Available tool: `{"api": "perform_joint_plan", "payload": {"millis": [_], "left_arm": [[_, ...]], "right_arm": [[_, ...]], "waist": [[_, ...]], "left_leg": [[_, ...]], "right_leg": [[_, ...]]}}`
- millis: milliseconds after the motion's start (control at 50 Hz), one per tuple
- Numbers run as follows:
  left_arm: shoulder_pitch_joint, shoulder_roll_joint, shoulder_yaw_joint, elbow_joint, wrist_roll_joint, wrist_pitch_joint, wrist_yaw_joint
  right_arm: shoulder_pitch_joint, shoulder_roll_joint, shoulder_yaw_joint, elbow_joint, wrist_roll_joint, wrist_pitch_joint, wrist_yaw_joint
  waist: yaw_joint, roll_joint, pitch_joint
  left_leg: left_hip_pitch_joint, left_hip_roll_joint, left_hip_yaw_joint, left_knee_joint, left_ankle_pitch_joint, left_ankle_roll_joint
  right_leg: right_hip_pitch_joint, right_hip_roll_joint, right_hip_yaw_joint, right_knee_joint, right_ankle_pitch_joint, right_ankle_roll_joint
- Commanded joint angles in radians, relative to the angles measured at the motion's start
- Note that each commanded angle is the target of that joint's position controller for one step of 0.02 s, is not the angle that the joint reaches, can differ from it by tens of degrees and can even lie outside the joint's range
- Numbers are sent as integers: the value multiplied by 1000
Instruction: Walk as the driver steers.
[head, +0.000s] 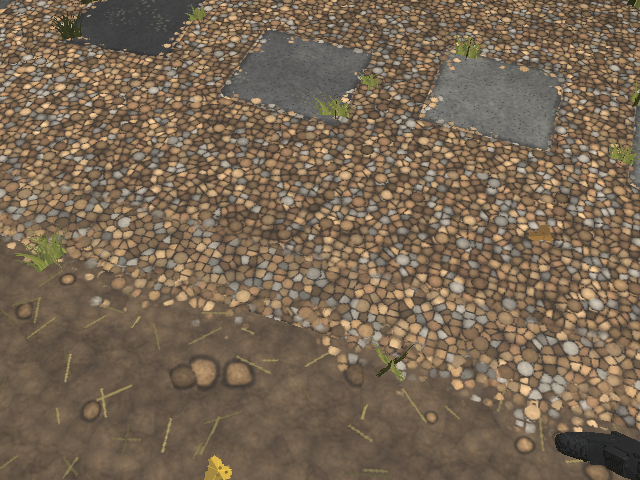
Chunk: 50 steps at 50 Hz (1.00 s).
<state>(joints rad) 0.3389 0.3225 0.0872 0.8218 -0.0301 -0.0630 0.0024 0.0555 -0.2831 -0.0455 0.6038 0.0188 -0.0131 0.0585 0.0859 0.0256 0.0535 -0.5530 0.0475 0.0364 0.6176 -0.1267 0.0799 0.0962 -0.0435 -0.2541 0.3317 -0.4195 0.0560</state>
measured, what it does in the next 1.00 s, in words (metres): walks ahead: left foot, then right foot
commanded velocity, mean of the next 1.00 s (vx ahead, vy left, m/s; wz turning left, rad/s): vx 0.50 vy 0.00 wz -0.11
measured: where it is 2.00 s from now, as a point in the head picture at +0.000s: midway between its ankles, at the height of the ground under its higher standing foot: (446, 227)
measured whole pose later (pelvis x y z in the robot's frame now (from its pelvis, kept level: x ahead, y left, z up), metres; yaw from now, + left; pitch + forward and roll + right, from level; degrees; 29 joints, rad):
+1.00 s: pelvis +0.59 +0.01 +0.01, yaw -12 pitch +2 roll -1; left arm 0.37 0.31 0.06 0.74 -0.03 -0.03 0.01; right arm 0.05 -0.29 -0.02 0.65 0.00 -0.11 0.02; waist 0.09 0.03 0.02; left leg -0.51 0.00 -0.10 0.48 -0.01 -0.04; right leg -0.08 0.12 0.22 0.43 -0.37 -0.06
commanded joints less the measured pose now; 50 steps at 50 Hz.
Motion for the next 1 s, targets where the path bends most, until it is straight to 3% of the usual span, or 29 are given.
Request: {"api": "perform_joint_plan", "payload": {"millis": [20, 40, 60, 80, 100, 120, 140, 160, 220, 300, 340, 440, 480, 520, 540, 560, 580, 600, 620, 640, 660, 680, 700, 760, 860, 940, 1000], "left_arm": [[-46, 171, 32, -76, 1, 1, 13], [34, 28, -14, -132, 53, -13, 5], [-17, 64, -21, -153, 31, -49, -4], [-126, 141, -1, -180, -11, -67, -12], [-152, 129, -9, -189, -10, -79, -10], [-153, 123, -9, -177, 17, -82, 0], [-137, 132, -2, -171, 34, -75, 3], [-125, 132, 0, -167, 39, -64, 0], [-110, 81, -15, -147, 44, -37, -4], [-233, 38, -37, -163, 31, -33, -15], [-295, 30, -43, -175, 20, -37, -25], [-384, 44, -43, -215, 6, -41, -55], [-384, 45, -42, -228, 7, -41, -68], [-308, 69, -29, -219, 13, -37, -71], [-205, 99, -11, -195, 17, -34, -67], [-65, 145, 14, -165, 17, -30, -58], [62, 251, 41, -161, 26, -26, -47], [87, 218, 34, -152, 3, -24, -48], [74, 152, 14, -154, -1, -19, -44], [28, 135, 10, -167, 9, -15, -37], [-26, 127, 6, -175, 16, -12, -35], [-64, 104, -2, -186, 22, -13, -31], [-85, 103, -4, -199, 29, -11, -28], [-95, 118, 2, -194, 22, -11, -16], [-32, 149, 14, -159, 7, 5, 8], [26, 142, 15, -134, -2, 21, 14], [3, 133, 16, -138, 5, 30, 16]], "right_arm": [[348, -224, -106, 19, 5, 8, -22], [354, -349, -126, 21, 18, 7, -38], [366, -311, -106, -27, 9, -14, -31], [341, -236, -85, -12, 0, -32, -24], [301, -208, -76, -7, 1, -41, -24], [231, -177, -66, -14, 0, -44, -27], [186, -151, -56, -27, -11, -46, -31], [165, -147, -53, -36, -18, -46, -34], [177, -142, -48, -5, -16, -56, -49], [225, -151, -42, 44, -16, -60, -61], [256, -162, -41, 67, -16, -65, -59], [316, -178, -46, 131, -16, -59, -56], [319, -185, -51, 145, -13, -49, -61], [292, -202, -55, 139, -16, -39, -69], [274, -207, -55, 132, -18, -30, -75], [265, -196, -48, 120, -21, -26, -84], [335, -135, -24, 76, -38, -41, -86], [365, -77, -1, 82, -43, -67, -72], [292, -161, -17, 63, -12, -95, -53], [201, -165, -15, 33, 13, -112, -44], [155, -154, -13, 20, -1, -121, -45], [147, -161, -21, 20, -25, -118, -51], [163, -154, -22, 17, -33, -110, -52], [188, -119, -14, 22, -39, -87, -60], [1, -71, 6, -16, -33, -92, -56], [-66, -105, -8, -34, -14, -106, -44], [10, -140, -31, -16, -10, -117, -43]], "waist": [[-247, -45, -206], [-149, 245, -263], [-188, 187, -456], [-216, 92, -326], [-183, 53, -221], [-137, -5, -157], [-100, 11, -134], [-79, 25, -124], [-68, 9, -104], [-126, 35, -49], [-159, 37, -23], [-191, 18, 35], [-180, 22, 28], [-132, 50, -39], [-72, 51, -112], [0, 30, -200], [4, -135, -342], [-11, -291, -440], [24, -189, -369], [22, -118, -248], [-13, -29, -144], [-45, -14, -106], [-73, -43, -89], [-100, -73, -72], [-31, -93, -51], [-16, -112, -58], [-72, -147, -72]], "left_leg": [[566, -91, 9, -52, -7, 97], [895, 179, -510, -111, -105, 254], [982, 296, -909, -297, -313, 358], [912, 270, -781, -337, -284, 295], [777, 229, -652, -335, -208, 260], [637, 188, -554, -331, -86, 229], [538, 156, -486, -344, 30, 216], [477, 141, -461, -364, 89, 217], [389, 124, -339, -398, 248, 221], [364, 73, -194, -426, 226, 153], [373, 84, -174, -447, 139, 137], [579, 173, -162, -423, 166, 127], [655, 197, -140, -375, 287, 110], [678, 184, -98, -262, 616, 80], [665, 157, -61, -123, 797, 60], [558, 119, -19, 80, 801, 23], [205, 22, 22, 455, 429, -46], [-80, -154, -74, 716, -393, -97], [-199, -84, -182, 770, -381, -80], [-227, -39, -166, 733, -312, -68], [-215, -4, -147, 633, -259, -65], [-160, 26, -144, 547, -221, -72], [-109, 31, -139, 511, -205, -85], [-63, 32, -107, 379, -172, -134], [61, -34, -83, 17, 179, -164], [101, -59, -125, -111, 179, -143], [208, -55, -123, -167, 80, -90]], "right_leg": [[-257, -169, 27, 508, 887, -99], [-717, -3, 51, 890, -17, -26], [-849, 78, 316, 1061, -200, -22], [-940, 24, 354, 1061, -101, -41], [-929, -16, 343, 981, -13, -57], [-867, -52, 343, 894, 46, -54], [-791, -72, 351, 833, 86, -50], [-743, -75, 350, 806, 108, -41], [-712, -76, 309, 690, 187, -2], [-695, -68, 283, 428, 483, 2], [-672, -52, 269, 329, 585, -14], [-787, -30, 281, 228, 502, -76], [-798, -9, 275, 211, 406, -105], [-669, 46, 224, 211, 320, -140], [-522, 90, 187, 199, 318, -164], [-293, 85, 221, 188, 377, -201], [97, -150, 603, 201, 388, -341], [304, -294, 1041, 42, 256, -474], [284, -271, 995, -3, 117, -421], [160, -236, 865, -18, 127, -383], [5, -198, 774, -40, 222, -360], [-97, -165, 709, -60, 325, -346], [-168, -143, 686, -81, 393, -351], [-290, -109, 603, -112, 507, -362], [-396, -23, 512, -92, 438, -282], [-296, -59, 620, -15, 342, -254], [-247, -75, 687, 86, 362, -223]]}}
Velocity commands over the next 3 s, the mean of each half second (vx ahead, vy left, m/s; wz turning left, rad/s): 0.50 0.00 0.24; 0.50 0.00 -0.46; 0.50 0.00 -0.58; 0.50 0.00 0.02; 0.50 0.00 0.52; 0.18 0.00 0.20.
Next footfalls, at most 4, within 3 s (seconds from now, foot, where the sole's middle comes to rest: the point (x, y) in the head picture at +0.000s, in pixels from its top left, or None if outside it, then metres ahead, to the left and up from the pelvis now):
0.02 left None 0.18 0.10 -0.76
0.56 right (391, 451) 0.51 -0.08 -0.76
1.04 left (315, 320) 0.80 0.10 -0.76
1.54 right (467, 278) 0.95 -0.26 -0.76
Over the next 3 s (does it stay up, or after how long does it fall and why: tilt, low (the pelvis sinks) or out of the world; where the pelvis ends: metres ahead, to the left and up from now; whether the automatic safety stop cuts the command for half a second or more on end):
stays up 1.49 -0.39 0.01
